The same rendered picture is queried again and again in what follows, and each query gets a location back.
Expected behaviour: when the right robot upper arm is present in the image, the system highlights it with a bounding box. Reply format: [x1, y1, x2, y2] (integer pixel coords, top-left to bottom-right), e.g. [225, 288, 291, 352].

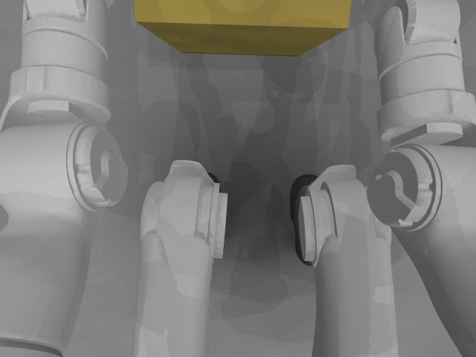
[367, 144, 476, 357]

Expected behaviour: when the right robot shin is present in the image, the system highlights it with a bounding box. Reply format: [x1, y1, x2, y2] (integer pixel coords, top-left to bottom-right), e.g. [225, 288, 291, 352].
[305, 165, 391, 262]

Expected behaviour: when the robot right forearm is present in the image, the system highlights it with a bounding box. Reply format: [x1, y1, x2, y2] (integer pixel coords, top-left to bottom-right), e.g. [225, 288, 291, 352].
[363, 0, 476, 148]

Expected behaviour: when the right robot thigh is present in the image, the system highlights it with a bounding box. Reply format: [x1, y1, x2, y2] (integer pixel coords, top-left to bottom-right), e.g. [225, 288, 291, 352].
[298, 179, 399, 357]

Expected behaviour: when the left robot upper arm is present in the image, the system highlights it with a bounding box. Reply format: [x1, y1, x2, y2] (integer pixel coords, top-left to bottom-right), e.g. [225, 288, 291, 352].
[0, 122, 128, 357]

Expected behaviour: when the carton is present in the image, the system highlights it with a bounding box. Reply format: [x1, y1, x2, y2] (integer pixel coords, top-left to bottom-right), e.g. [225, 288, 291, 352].
[134, 0, 352, 57]

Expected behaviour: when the robot left forearm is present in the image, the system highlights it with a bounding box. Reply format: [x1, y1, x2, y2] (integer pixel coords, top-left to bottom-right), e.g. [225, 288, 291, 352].
[0, 0, 115, 133]

